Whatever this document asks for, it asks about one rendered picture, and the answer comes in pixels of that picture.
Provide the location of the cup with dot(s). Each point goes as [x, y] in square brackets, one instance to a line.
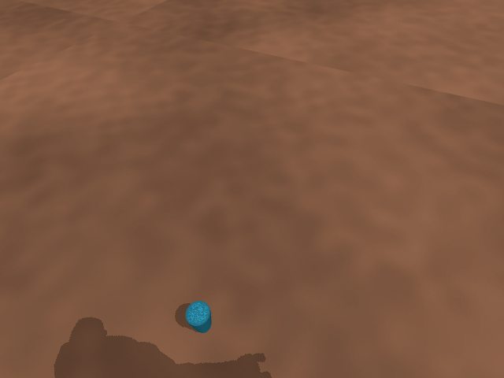
[198, 316]

